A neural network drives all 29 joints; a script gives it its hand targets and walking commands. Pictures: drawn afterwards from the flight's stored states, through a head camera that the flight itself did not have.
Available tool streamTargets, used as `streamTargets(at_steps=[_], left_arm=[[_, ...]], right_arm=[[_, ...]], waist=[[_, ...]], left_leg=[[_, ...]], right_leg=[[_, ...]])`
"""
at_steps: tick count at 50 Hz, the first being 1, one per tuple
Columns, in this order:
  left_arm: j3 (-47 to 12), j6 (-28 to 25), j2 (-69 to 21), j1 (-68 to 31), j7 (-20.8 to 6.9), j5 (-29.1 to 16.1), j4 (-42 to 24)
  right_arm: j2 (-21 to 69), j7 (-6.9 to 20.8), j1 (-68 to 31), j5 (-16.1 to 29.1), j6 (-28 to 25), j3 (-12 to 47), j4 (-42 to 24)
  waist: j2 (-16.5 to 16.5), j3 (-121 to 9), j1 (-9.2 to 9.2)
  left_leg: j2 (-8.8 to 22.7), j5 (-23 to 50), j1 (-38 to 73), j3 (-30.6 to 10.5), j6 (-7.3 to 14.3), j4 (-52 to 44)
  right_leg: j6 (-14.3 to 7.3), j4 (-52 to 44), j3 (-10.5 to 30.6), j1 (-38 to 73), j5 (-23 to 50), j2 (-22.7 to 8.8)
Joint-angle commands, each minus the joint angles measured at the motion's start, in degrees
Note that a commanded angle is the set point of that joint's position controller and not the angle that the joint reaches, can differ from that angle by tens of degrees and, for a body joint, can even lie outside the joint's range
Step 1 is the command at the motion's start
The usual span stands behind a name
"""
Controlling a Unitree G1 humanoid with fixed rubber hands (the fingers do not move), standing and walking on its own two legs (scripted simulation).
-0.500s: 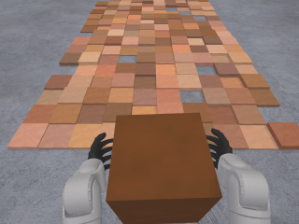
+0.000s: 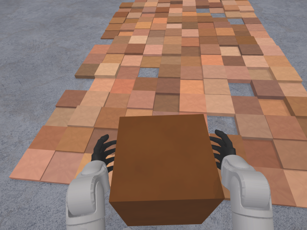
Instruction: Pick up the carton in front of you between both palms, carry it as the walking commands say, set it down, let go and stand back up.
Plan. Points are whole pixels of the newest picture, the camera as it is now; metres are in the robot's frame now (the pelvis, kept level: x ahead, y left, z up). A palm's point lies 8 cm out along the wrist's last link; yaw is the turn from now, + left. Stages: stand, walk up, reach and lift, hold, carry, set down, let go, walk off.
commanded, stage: carry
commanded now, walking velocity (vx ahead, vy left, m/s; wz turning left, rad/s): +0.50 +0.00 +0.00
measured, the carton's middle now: (163, 173) +0.29 +0.00 +0.00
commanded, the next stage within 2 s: none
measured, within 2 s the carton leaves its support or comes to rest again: neither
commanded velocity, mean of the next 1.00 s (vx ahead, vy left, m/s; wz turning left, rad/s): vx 0.50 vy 0.00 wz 0.00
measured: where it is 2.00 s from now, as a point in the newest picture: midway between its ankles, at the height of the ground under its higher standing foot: (151, 103)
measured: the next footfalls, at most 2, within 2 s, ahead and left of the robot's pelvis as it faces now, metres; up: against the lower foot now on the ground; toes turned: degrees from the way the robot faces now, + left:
left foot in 0.16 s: +0.30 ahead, +0.11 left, +0.00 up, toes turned +6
right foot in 0.60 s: +0.59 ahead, -0.08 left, +0.03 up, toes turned -4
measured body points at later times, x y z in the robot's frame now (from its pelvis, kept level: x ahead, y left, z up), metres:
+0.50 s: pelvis +0.32 +0.04 -0.01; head +0.41 +0.04 +0.43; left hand +0.73 +0.16 +0.08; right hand +0.70 -0.14 +0.08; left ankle +0.26 +0.10 -0.75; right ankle +0.41 -0.10 -0.67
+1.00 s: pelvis +0.67 +0.07 +0.01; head +0.72 +0.06 +0.46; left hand +1.04 +0.24 +0.13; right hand +1.05 -0.06 +0.13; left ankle +0.73 +0.17 -0.69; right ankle +0.56 -0.06 -0.69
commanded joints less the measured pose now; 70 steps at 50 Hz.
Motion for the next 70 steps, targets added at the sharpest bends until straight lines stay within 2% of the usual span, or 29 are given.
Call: streamTargets(at_steps=[1, 5, 7, 8, 9, 10, 11, 14, 19, 26, 29, 30, 31, 32, 33, 34, 36, 38, 42, 47, 48, 49, 50, 52, 55, 61, 66, 69, 70], left_arm=[[-43.63, -0.71, -44.21, -37.17, -14.28, -24.31, -4.17], [-40.39, 0.80, -39.44, -47.59, -12.08, -24.25, 1.73], [-38.50, 1.83, -39.10, -53.25, -11.31, -24.89, 5.56], [-37.64, 2.35, -39.25, -56.14, -11.02, -25.17, 7.42], [-36.63, 2.96, -39.75, -59.00, -10.81, -25.63, 9.36], [-36.06, 3.61, -41.64, -62.53, -10.57, -26.63, 10.66], [-34.86, 3.72, -42.50, -65.66, -10.12, -26.57, 12.83], [-32.08, 3.45, -49.13, -72.05, -9.57, -27.12, 15.50], [-28.96, 3.07, -54.41, -74.42, -8.42, -25.22, 17.09], [-30.84, 3.34, -55.29, -68.80, -7.97, -21.44, 12.59], [-33.18, 3.18, -54.60, -65.07, -8.61, -21.15, 10.91], [-33.82, 3.25, -53.84, -61.79, -8.92, -21.05, 10.33], [-34.65, 2.39, -53.87, -62.87, -9.31, -21.20, 8.75], [-35.02, 1.66, -52.49, -62.51, -9.50, -21.36, 8.46], [-35.60, 1.71, -52.08, -61.60, -9.68, -22.41, 7.79], [-37.26, 1.53, -53.18, -63.40, -10.00, -23.57, 4.93], [-39.35, 1.34, -54.73, -68.02, -10.64, -26.93, 0.39], [-40.47, 1.44, -54.89, -69.34, -11.26, -29.38, -1.72], [-40.97, 2.71, -52.63, -67.69, -12.54, -31.42, -1.88], [-38.07, 4.34, -49.97, -63.27, -14.32, -29.40, 9.87], [-37.53, 4.25, -50.38, -63.62, -14.51, -28.90, 11.52], [-37.37, 4.67, -51.43, -66.12, -14.90, -29.56, 10.97], [-37.56, 4.87, -51.69, -66.44, -14.88, -29.24, 12.06], [-36.96, 4.51, -53.62, -70.46, -14.15, -29.25, 9.93], [-35.17, 5.00, -52.52, -71.94, -11.44, -27.53, 7.03], [-29.73, 8.39, -43.38, -69.73, -6.46, -21.40, 5.90], [-26.33, 11.80, -39.00, -73.34, -6.47, -19.32, 10.12], [-24.63, 13.48, -38.63, -76.32, -7.27, -20.75, 13.00], [-24.25, 13.78, -38.87, -77.17, -7.56, -21.35, 13.50]], right_arm=[[46.60, 12.08, -37.89, 23.59, -1.05, 44.40, -3.48], [41.25, 10.96, -48.51, 25.35, 0.99, 40.35, 2.21], [40.13, 10.43, -51.99, 25.52, 1.95, 37.01, 7.20], [39.46, 10.26, -53.50, 25.43, 2.33, 35.09, 10.02], [38.48, 10.10, -54.93, 25.34, 2.75, 33.19, 12.40], [37.86, 10.00, -57.39, 24.79, 2.77, 31.40, 15.14], [40.44, 10.11, -60.77, 26.48, 3.08, 31.00, 16.46], [49.10, 10.95, -71.74, 31.18, 2.55, 32.13, 14.81], [56.37, 11.19, -80.37, 33.32, 2.51, 30.81, 13.49], [57.51, 11.78, -71.77, 29.49, 3.33, 31.60, 11.88], [56.93, 12.22, -69.00, 29.09, 3.00, 34.11, 10.64], [56.55, 12.08, -66.70, 29.07, 2.83, 35.73, 9.03], [56.12, 12.25, -68.35, 28.50, 2.81, 36.49, 8.85], [56.47, 12.64, -68.15, 28.67, 2.89, 37.43, 8.32], [56.09, 12.70, -65.91, 28.48, 2.64, 37.79, 9.11], [56.17, 12.52, -66.11, 28.31, 2.13, 37.92, 8.11], [55.61, 11.67, -67.20, 28.29, 1.59, 37.77, 5.92], [54.30, 10.41, -65.88, 26.88, 1.24, 37.44, 4.17], [49.97, 8.24, -60.91, 22.70, 1.57, 35.97, 3.81], [46.49, 8.46, -56.86, 18.95, 3.07, 33.29, 12.09], [46.48, 8.93, -56.86, 19.26, 3.19, 32.90, 13.21], [45.01, 9.25, -58.31, 19.02, 2.81, 32.59, 13.78], [46.29, 9.49, -59.24, 20.05, 3.02, 32.80, 14.18], [49.94, 9.99, -66.27, 24.10, 3.24, 34.83, 8.87], [52.70, 10.49, -74.23, 30.20, 4.10, 37.28, 2.67], [47.62, 11.32, -75.31, 33.92, 8.38, 33.49, 3.83], [45.90, 11.64, -78.38, 34.12, 10.75, 30.40, 11.40], [46.74, 11.37, -81.92, 33.71, 11.92, 28.95, 14.18], [46.70, 11.20, -83.07, 33.35, 12.29, 28.42, 15.03]], waist=[[-7.81, -14.15, 1.70], [-8.82, -12.44, 1.54], [-6.99, -16.46, -1.38], [-2.68, -21.39, -3.89], [6.40, -25.66, -5.84], [21.95, -28.99, -5.85], [17.27, -29.85, -5.35], [4.29, -26.82, -4.80], [4.88, -28.37, -4.85], [6.49, -24.08, -6.76], [10.00, -25.23, -3.00], [9.27, -29.77, 0.56], [3.03, -34.87, 4.07], [-14.97, -40.78, 4.96], [-16.66, -41.94, 3.83], [-12.74, -39.21, 4.31], [-8.09, -33.40, 4.82], [-8.24, -33.04, 4.43], [-8.61, -32.19, 4.41], [-12.40, -27.74, 0.65], [-9.99, -30.55, -2.52], [10.22, -35.25, -5.06], [19.99, -32.79, -6.17], [4.46, -27.65, -6.39], [4.98, -26.06, -4.84], [7.49, -24.99, -6.02], [6.25, -18.99, -6.94], [7.44, -23.33, -0.71], [4.62, -26.52, 2.57]], left_leg=[[-2.28, 4.23, -2.25, 3.32, 0.74, -5.46], [-3.86, 4.48, 2.37, 4.26, 3.56, -10.07], [-7.74, 3.75, 16.56, 7.76, 4.51, -14.58], [-8.24, 2.29, 29.46, 7.71, 4.30, -14.88], [3.82, -4.13, 41.17, -11.19, 6.15, -17.47], [15.48, -1.67, 52.48, -38.17, 15.08, -24.99], [16.05, 2.83, 54.38, -37.15, 16.91, -23.41], [11.33, 18.06, 47.98, -23.07, 12.88, -18.47], [9.58, 22.29, 47.41, -15.64, 12.30, -18.37], [5.32, 37.45, 51.05, -7.67, 10.25, -16.69], [3.56, 55.69, 43.70, -0.77, 5.84, -9.91], [2.76, 52.97, 39.45, 2.27, 3.42, -0.89], [-0.38, 34.47, 26.27, 1.50, 1.55, 9.15], [-7.00, -5.15, 10.24, -1.20, -0.15, 23.66], [-9.09, -20.15, 3.47, -7.20, 0.71, 33.97], [-7.69, -20.18, -2.65, -9.44, 1.49, 38.55], [-5.56, -17.24, -10.14, -9.15, 2.06, 34.04], [-4.57, -14.75, -9.29, -8.55, 1.57, 27.98], [-4.56, -18.37, -8.64, -5.67, 0.21, 14.68], [-10.64, 1.42, 16.48, 5.64, 0.60, -13.57], [-7.26, 1.81, 30.92, 1.39, 3.01, -13.87], [8.88, 13.28, 45.85, -24.83, 10.29, -15.38], [14.07, 22.35, 52.12, -39.38, 14.86, -21.37], [10.70, 25.66, 50.73, -30.37, 12.52, -17.29], [7.49, 24.10, 48.28, -21.66, 7.86, -18.00], [4.97, 31.72, 51.76, -15.86, 10.03, -18.03], [1.46, 31.67, 43.67, -10.14, 8.01, -19.50], [0.69, 43.67, 41.63, -5.67, 4.56, -7.07], [-1.20, 38.33, 37.29, -2.32, 2.62, 4.66]], right_leg=[[-5.40, -2.23, 7.95, 13.79, 23.81, -12.57], [-4.71, 2.93, 6.76, 14.12, 28.51, -12.27], [-2.41, 15.35, 2.06, 10.45, 37.66, -10.22], [-0.66, 27.26, 0.14, 4.70, 33.70, -7.52], [1.32, 42.30, 1.09, -7.71, 17.21, -4.76], [3.06, 57.41, 5.51, -26.91, -11.92, 5.42], [1.36, 66.40, 12.85, -32.96, -13.82, 2.70], [-0.16, 62.19, 14.47, -38.03, -8.47, -2.20], [0.76, 53.69, 11.51, -39.81, -5.51, -2.23], [1.21, 29.62, 5.87, -40.33, 6.09, -0.16], [-0.61, 15.00, -1.73, -17.46, 11.42, 6.01], [-2.16, 9.22, -0.82, -3.40, 17.79, 5.06], [-4.88, 10.63, 9.37, 14.30, 22.21, -1.88], [-12.44, 13.45, 33.24, 29.55, 37.98, -15.90], [-15.86, 11.00, 41.00, 32.59, 35.36, -18.75], [-17.42, 11.33, 38.79, 31.69, 33.61, -18.32], [-13.44, 12.21, 32.59, 29.85, 36.84, -15.66], [-11.47, 11.87, 28.48, 28.27, 35.37, -14.03], [-12.63, 11.95, 24.74, 23.49, 37.41, -14.11], [-6.98, 19.35, 9.99, 4.42, 39.44, -7.78], [-4.28, 26.75, 7.95, -5.81, 34.27, -6.77], [1.08, 45.37, 5.86, -22.22, 14.46, -0.62], [2.14, 54.58, 10.28, -36.57, -13.42, 4.33], [1.80, 56.95, 15.40, -41.23, -10.45, -0.48], [2.20, 47.50, 14.68, -38.48, -4.71, -1.66], [2.33, 35.49, 10.48, -41.05, 3.77, 0.56], [-0.18, 11.22, 6.58, -26.92, 21.79, 1.89], [-2.37, 7.91, 4.43, -8.28, 23.50, 4.03], [-1.77, 5.90, 4.15, 2.06, 24.57, 2.79]])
